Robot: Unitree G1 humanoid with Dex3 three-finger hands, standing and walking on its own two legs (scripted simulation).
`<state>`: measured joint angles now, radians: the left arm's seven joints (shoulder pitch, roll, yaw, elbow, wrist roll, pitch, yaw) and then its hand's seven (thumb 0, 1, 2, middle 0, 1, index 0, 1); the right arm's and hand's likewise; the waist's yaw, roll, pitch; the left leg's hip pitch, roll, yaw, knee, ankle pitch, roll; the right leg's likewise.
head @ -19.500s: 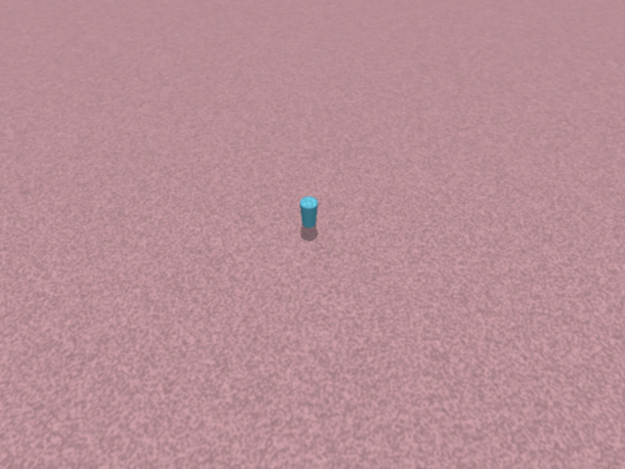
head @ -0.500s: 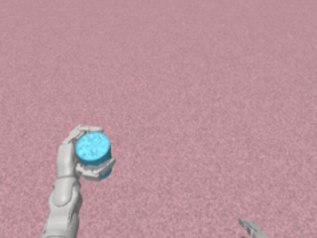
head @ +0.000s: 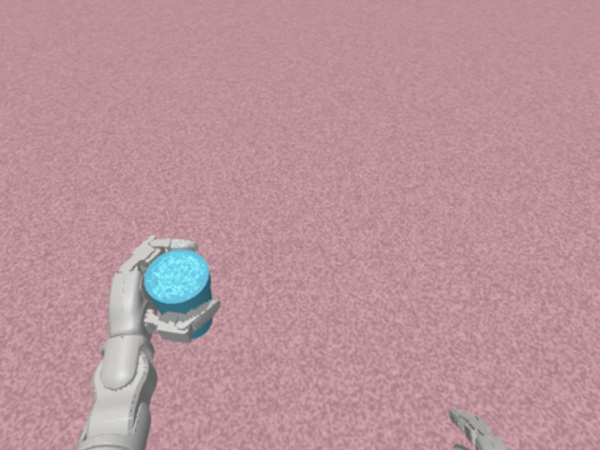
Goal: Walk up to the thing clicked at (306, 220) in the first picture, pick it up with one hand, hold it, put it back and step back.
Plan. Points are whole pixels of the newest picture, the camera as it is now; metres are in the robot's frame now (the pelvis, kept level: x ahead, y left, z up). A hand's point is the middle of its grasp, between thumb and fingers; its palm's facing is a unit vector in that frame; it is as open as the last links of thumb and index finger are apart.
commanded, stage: crouch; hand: left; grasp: from the side
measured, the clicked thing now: (185, 300) +0.33 +0.16 +0.02
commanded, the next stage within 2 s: lower in 2.00 s
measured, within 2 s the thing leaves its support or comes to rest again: neither
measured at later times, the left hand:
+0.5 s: hand (187, 315) +0.33 +0.17 -0.03, palm faces +0.17 -0.98 -0.02, open 10.0 cm
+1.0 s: hand (205, 360) +0.35 +0.19 -0.28, palm faces +0.18 -0.98 -0.04, open 10.0 cm
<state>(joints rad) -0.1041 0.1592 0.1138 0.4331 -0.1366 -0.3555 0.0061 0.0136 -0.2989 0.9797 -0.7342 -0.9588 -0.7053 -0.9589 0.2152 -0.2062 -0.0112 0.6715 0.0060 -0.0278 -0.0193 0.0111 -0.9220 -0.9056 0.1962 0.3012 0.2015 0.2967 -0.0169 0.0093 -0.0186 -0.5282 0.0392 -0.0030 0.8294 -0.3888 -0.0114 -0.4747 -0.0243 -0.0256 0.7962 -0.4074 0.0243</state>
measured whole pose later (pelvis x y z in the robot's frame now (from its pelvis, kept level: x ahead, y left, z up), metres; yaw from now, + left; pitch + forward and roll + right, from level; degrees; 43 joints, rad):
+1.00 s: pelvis -0.06 +0.00 -0.24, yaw -3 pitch +32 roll -4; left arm -0.46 0.27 0.34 0.94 -0.13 -0.78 -0.08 0.01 -0.33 1.01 -0.73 -0.99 -0.70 -0.99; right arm 0.09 -0.23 -0.01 0.71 -0.08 -0.02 0.08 0.01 -0.91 -0.91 0.20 0.30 0.20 0.30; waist -0.06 0.00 -0.19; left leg -1.78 0.05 -0.07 1.87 -0.67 -0.02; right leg -1.71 -0.01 -0.04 1.85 -0.70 0.01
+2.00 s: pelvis -0.08 +0.00 -0.43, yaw -9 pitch +25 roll -9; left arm -0.57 0.49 0.53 1.09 -0.12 -0.84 -0.15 0.01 -0.33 1.02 -0.74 -0.98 -0.71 -0.98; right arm -0.01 -0.30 0.15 0.73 -0.19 0.03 0.11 0.00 -0.92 -0.91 0.20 0.30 0.20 0.30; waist -0.15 -0.08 0.05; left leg -2.28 0.03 -0.22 2.52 -0.69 -0.04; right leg -2.17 0.04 -0.11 2.43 -0.72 0.04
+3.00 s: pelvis -0.09 +0.02 -0.46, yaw -15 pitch +14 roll -15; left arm -0.58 0.74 0.58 1.37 -0.10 -1.06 -0.02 0.01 -0.34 1.03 -0.74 -0.97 -0.72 -0.97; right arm -0.17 -0.36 0.42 0.62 -0.33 0.02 0.15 0.00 -0.92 -0.90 0.20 0.30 0.21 0.30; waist -0.23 -0.24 0.27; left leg -2.23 0.02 -0.37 2.66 -0.70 -0.04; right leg -2.08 0.09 -0.21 2.46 -0.67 0.07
